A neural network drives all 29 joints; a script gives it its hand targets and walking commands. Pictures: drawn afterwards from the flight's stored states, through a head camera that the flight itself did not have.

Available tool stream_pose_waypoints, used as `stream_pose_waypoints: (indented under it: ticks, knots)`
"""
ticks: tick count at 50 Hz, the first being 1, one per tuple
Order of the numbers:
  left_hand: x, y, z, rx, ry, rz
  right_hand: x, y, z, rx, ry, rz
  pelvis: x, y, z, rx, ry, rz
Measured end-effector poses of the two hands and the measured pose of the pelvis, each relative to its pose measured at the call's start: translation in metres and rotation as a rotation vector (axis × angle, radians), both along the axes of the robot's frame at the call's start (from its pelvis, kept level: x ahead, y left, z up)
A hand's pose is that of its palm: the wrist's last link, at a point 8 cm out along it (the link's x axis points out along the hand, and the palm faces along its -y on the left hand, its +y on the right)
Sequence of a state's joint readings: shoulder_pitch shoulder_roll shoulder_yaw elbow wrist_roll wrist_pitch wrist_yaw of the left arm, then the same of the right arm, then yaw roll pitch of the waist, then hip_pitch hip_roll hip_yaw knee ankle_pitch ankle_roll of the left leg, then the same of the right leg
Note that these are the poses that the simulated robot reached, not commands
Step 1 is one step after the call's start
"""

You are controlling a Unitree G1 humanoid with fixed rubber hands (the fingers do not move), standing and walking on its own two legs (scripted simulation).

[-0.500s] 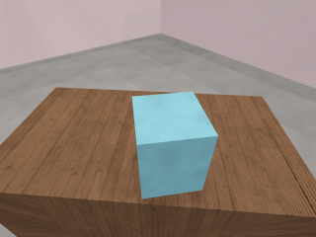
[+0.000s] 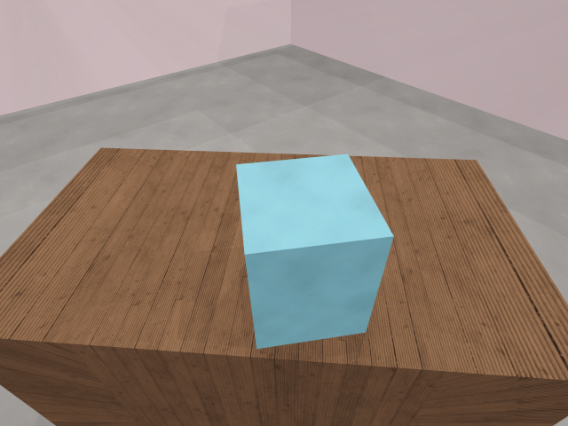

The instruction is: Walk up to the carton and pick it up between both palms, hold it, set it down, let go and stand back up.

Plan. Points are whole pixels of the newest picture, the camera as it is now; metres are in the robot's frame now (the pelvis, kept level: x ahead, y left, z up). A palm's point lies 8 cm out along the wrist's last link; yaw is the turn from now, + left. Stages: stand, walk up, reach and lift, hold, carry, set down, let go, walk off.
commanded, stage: stand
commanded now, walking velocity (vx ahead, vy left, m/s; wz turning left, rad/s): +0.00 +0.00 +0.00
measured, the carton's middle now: (302, 250) +0.43 +0.01 +0.03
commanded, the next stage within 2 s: none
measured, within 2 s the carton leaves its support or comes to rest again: neither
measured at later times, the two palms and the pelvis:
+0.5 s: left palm out of the picture +0.06 +0.30 -0.10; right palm out of the picture +0.11 -0.29 -0.09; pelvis -0.01 -0.01 +0.00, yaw +0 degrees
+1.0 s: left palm out of the picture +0.06 +0.30 -0.09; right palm out of the picture +0.10 -0.29 -0.09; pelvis -0.01 -0.01 +0.00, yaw +0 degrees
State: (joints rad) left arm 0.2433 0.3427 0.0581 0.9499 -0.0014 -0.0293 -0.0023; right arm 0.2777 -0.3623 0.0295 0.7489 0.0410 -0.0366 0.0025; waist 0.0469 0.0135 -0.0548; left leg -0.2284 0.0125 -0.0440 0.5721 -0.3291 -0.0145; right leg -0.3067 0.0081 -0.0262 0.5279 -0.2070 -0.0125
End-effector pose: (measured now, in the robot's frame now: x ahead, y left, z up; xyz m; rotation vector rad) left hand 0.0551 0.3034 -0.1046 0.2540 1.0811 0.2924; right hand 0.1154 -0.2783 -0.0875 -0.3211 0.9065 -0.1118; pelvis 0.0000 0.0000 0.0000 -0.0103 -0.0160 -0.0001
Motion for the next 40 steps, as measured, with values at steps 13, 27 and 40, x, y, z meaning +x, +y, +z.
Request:
stream_pose_waypoints:
  ticks: [13,27,40]
  knots:
    - [0.007,-0.002,0.007,0.017,-0.022,-0.005,-0.003,-0.005,-0.003,0.007,0.000,0.003,-0.004,-0.004,0.001,0.008,-0.005,0.001]
    - [-0.001,-0.004,0.008,0.022,-0.007,0.001,-0.010,-0.010,-0.004,0.007,0.007,0.005,-0.009,-0.007,0.001,0.013,-0.011,0.002]
    - [-0.002,-0.003,0.007,0.021,0.016,0.002,-0.010,-0.008,-0.006,0.010,0.029,0.005,-0.008,-0.007,0.002,0.012,-0.006,0.002]
